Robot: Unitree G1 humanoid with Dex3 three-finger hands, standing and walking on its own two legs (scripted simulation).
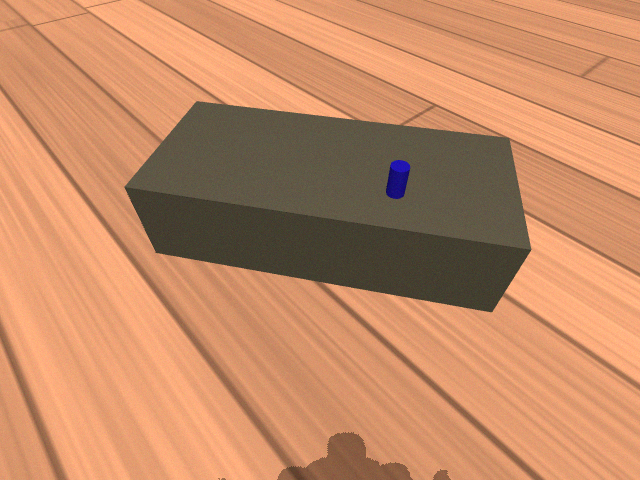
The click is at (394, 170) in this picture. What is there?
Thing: squat round
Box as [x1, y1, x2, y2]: [386, 160, 409, 198]
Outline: 402,160 393,161 390,165 386,193 393,198 401,197 405,189 409,165 408,163
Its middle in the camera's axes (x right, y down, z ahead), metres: +0.26 -0.19 +1.31
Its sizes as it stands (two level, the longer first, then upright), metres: 0.064 0.064 0.115
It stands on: a support 0.36 m high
